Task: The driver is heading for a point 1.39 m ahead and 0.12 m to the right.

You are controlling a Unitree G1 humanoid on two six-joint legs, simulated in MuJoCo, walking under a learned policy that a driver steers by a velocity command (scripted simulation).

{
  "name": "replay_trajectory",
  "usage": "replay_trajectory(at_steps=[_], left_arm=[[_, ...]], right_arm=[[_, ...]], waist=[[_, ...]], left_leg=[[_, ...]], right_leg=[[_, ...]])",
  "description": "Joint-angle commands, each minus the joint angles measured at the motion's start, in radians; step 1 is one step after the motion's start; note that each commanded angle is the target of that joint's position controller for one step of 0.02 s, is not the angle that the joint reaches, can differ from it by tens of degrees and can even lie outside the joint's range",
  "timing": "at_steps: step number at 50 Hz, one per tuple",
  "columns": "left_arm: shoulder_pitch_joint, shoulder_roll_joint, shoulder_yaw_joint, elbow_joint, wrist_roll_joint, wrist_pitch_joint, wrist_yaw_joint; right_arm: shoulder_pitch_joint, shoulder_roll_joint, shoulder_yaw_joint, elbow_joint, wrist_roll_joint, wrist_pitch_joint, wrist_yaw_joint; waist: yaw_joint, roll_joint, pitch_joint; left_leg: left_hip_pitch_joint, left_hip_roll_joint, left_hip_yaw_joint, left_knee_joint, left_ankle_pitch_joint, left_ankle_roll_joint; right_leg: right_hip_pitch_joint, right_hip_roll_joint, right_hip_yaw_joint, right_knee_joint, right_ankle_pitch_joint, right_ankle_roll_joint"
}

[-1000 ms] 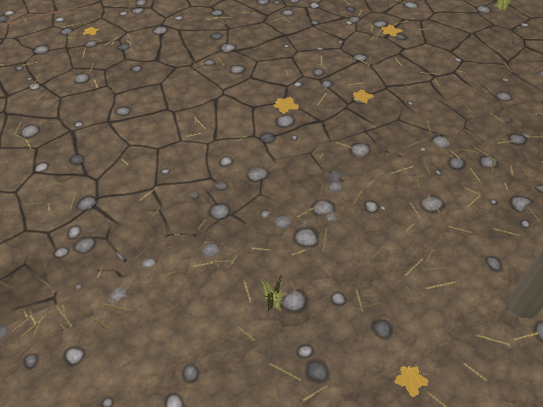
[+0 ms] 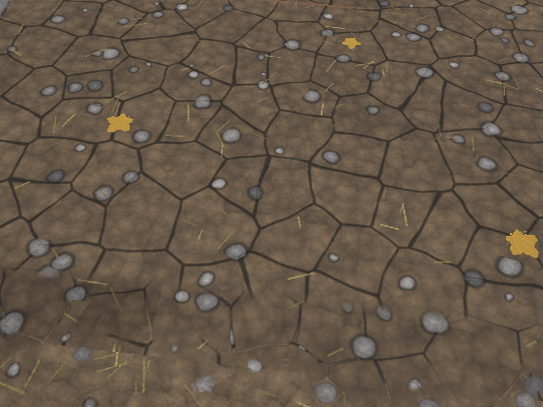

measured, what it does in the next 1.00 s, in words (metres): steps on the spot: right foot, then left foot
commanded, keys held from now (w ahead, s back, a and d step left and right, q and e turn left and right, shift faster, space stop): q+shift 0.04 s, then shift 0.70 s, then w+shift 0.10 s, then w+e+shift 0.16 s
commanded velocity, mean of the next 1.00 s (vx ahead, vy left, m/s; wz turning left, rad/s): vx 0.11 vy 0.00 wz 0.22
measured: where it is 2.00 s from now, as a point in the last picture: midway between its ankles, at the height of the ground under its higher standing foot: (327, 271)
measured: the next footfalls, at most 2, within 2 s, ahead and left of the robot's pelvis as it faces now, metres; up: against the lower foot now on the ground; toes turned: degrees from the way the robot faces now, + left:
right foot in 0.14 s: +0.10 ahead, -0.14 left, +0.00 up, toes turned +15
left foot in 0.54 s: -0.01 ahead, +0.05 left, +0.00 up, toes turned +8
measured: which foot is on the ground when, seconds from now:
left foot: down 0.00-0.14, up 0.16-0.52, down 0.54-1.00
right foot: up 0.00-0.12, down 0.14-0.78, up 0.80-1.00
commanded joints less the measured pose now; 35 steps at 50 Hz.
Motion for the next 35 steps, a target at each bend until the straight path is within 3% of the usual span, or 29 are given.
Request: replay_trajectory(at_steps=[1,4,6,7,8,9,10,11,12,13,15,18,23,25,26,27,28,29,30,32,35], left_arm=[[-0.005,0.090,0.023,-0.062,-0.009,-0.025,0.004],[0.059,0.103,0.027,-0.038,-0.018,-0.038,0.010],[0.129,0.114,0.032,-0.018,-0.014,-0.046,0.021],[0.119,0.156,0.042,-0.023,-0.006,-0.048,0.031],[0.085,0.257,0.060,-0.055,0.013,-0.044,0.029],[0.024,0.255,0.061,-0.062,0.027,-0.040,0.017],[0.027,0.184,0.045,-0.060,0.015,-0.038,0.010],[-0.001,0.147,0.035,-0.059,0.005,-0.038,0.002],[-0.014,0.140,0.032,-0.061,0.000,-0.038,-0.003],[-0.006,0.136,0.030,-0.063,0.000,-0.038,-0.004],[0.056,0.134,0.031,-0.046,-0.004,-0.040,-0.007],[0.138,0.147,0.036,-0.012,-0.005,-0.044,-0.006],[0.158,0.160,0.041,0.029,0.002,-0.028,-0.020],[0.156,0.151,0.038,0.049,-0.009,-0.023,-0.021],[0.181,0.135,0.035,0.057,-0.009,-0.029,-0.021],[0.198,0.097,0.025,0.044,-0.010,-0.038,-0.027],[0.176,0.047,0.007,0.034,-0.022,-0.042,-0.026],[0.156,0.070,0.009,0.062,-0.009,-0.037,-0.018],[0.133,0.088,0.015,0.074,-0.007,-0.036,-0.018],[0.123,0.111,0.024,0.093,-0.007,-0.036,-0.024],[0.151,0.088,0.014,0.139,-0.011,-0.039,-0.023]], right_arm=[[0.009,-0.167,-0.048,-0.064,-0.005,-0.008,0.002],[-0.028,-0.155,-0.042,-0.070,-0.005,-0.010,0.007],[-0.046,-0.138,-0.032,-0.066,0.007,-0.014,0.003],[-0.014,-0.107,-0.020,-0.061,0.015,-0.018,-0.003],[-0.014,-0.079,-0.012,-0.087,0.029,-0.022,-0.010],[-0.011,-0.151,-0.028,-0.074,-0.015,-0.029,-0.015],[-0.011,-0.167,-0.032,-0.060,-0.023,-0.032,-0.013],[0.016,-0.149,-0.025,-0.043,-0.018,-0.029,-0.007],[0.036,-0.133,-0.018,-0.030,-0.015,-0.022,0.000],[0.049,-0.121,-0.011,-0.020,-0.011,-0.015,0.007],[0.009,-0.112,0.001,-0.022,-0.001,-0.008,0.007],[-0.052,-0.081,0.021,-0.025,0.009,-0.001,-0.001],[-0.058,-0.054,0.048,0.011,0.026,0.001,-0.017],[-0.004,-0.035,0.059,0.049,0.019,-0.013,-0.030],[-0.009,-0.059,0.059,0.056,0.009,-0.026,-0.036],[-0.014,-0.112,0.056,0.050,-0.009,-0.040,-0.042],[-0.103,-0.125,0.060,0.051,-0.004,-0.045,-0.041],[-0.134,-0.062,0.076,0.050,0.002,-0.054,-0.036],[-0.132,-0.052,0.082,0.056,0.002,-0.060,-0.035],[-0.089,-0.067,0.084,0.093,0.003,-0.064,-0.045],[-0.061,-0.057,0.088,0.135,0.009,-0.066,-0.049]], waist=[[0.001,0.118,-0.141],[0.024,0.159,-0.152],[0.066,0.156,-0.151],[0.056,0.058,-0.150],[0.051,-0.161,-0.153],[0.040,-0.154,-0.097],[0.026,-0.088,-0.106],[0.004,-0.068,-0.100],[-0.001,-0.091,-0.106],[0.009,-0.128,-0.104],[0.045,-0.133,-0.101],[0.090,-0.157,-0.111],[0.099,-0.234,-0.118],[0.055,-0.190,-0.119],[0.068,-0.152,-0.140],[0.087,-0.021,-0.181],[0.124,0.129,-0.120],[0.108,0.096,-0.116],[0.092,0.099,-0.102],[0.075,0.111,-0.073],[0.079,0.069,-0.061]], left_leg=[[0.154,0.251,-0.385,-0.157,-0.308,0.070],[0.117,0.239,-0.396,-0.133,-0.227,0.044],[0.038,0.200,-0.383,-0.106,-0.270,-0.009],[-0.026,0.134,-0.320,-0.021,-0.435,-0.056],[-0.142,-0.001,-0.103,0.221,-0.518,-0.112],[-0.178,-0.016,0.021,0.462,-0.481,-0.124],[-0.120,0.034,0.012,0.577,-0.435,-0.128],[-0.090,0.035,0.018,0.639,-0.386,-0.124],[-0.089,0.034,0.031,0.700,-0.354,-0.126],[-0.108,0.028,0.052,0.745,-0.359,-0.130],[-0.143,0.042,0.076,0.713,-0.378,-0.143],[-0.140,0.068,0.079,0.534,-0.413,-0.154],[0.098,0.111,0.194,0.143,-0.419,-0.122],[0.246,0.129,0.206,-0.139,-0.176,-0.095],[0.347,0.183,0.130,-0.186,-0.076,-0.072],[0.440,0.334,-0.024,-0.188,-0.025,-0.040],[0.281,0.425,-0.078,-0.123,0.183,0.020],[0.236,0.396,-0.037,-0.100,0.136,0.021],[0.225,0.344,-0.011,-0.101,0.046,-0.006],[0.202,0.300,0.010,-0.111,0.001,-0.031],[0.201,0.290,0.020,-0.113,-0.024,-0.034]], right_leg=[[0.020,0.050,-0.017,-0.081,0.003,-0.020],[0.160,0.075,-0.033,-0.226,-0.008,-0.051],[0.325,0.064,-0.046,-0.433,0.082,-0.071],[0.392,-0.039,0.050,-0.560,0.048,-0.098],[0.399,-0.295,0.354,-0.669,-0.092,-0.205],[0.281,-0.371,0.434,-0.667,0.028,-0.282],[0.226,-0.344,0.353,-0.621,0.172,-0.291],[0.204,-0.273,0.240,-0.588,0.261,-0.264],[0.225,-0.220,0.167,-0.562,0.326,-0.243],[0.251,-0.196,0.126,-0.547,0.416,-0.240],[0.330,-0.189,0.095,-0.521,0.528,-0.241],[0.449,-0.195,0.096,-0.493,0.556,-0.239],[0.413,-0.186,0.083,-0.477,0.565,-0.232],[0.361,-0.170,0.060,-0.421,0.623,-0.188],[0.296,-0.165,0.060,-0.411,0.555,-0.143],[0.211,-0.125,0.011,-0.349,0.386,-0.098],[0.234,-0.038,-0.072,-0.439,0.141,-0.073],[0.325,-0.053,-0.074,-0.464,0.133,-0.065],[0.330,-0.045,-0.060,-0.471,0.192,-0.066],[0.350,-0.056,-0.054,-0.464,0.287,-0.068],[0.352,-0.066,-0.050,-0.482,0.298,-0.065]])
Velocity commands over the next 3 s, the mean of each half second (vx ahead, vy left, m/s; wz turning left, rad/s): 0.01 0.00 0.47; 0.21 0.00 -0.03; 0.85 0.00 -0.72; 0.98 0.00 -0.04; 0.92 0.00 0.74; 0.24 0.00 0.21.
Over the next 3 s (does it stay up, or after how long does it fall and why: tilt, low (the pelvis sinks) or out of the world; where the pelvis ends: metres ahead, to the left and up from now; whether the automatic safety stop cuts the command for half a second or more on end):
stays up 1.56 -0.25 0.00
